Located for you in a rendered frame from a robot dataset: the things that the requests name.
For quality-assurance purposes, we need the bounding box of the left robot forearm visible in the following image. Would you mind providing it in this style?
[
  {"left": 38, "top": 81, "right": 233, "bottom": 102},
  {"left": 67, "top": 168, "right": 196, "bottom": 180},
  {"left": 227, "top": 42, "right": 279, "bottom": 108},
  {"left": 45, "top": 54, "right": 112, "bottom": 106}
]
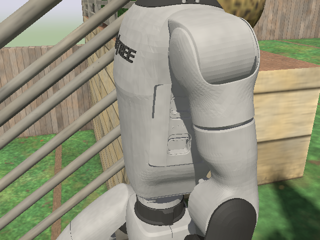
[{"left": 184, "top": 198, "right": 257, "bottom": 240}]

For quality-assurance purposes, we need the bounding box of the robot torso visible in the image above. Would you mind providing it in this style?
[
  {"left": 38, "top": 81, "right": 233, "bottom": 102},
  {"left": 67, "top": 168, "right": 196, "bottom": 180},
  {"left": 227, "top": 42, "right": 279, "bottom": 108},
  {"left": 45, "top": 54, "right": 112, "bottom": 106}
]
[{"left": 113, "top": 0, "right": 225, "bottom": 240}]

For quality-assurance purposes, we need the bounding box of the left robot upper arm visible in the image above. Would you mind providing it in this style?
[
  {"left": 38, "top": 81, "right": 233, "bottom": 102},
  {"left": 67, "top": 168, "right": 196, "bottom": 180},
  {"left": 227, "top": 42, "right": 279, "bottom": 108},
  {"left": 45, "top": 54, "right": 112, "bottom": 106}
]
[{"left": 168, "top": 7, "right": 261, "bottom": 235}]

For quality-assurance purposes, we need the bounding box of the robot right thigh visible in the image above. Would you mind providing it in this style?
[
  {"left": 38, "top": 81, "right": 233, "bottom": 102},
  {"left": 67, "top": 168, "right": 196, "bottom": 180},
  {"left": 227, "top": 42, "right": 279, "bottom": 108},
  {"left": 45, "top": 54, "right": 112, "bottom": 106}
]
[{"left": 56, "top": 183, "right": 135, "bottom": 240}]

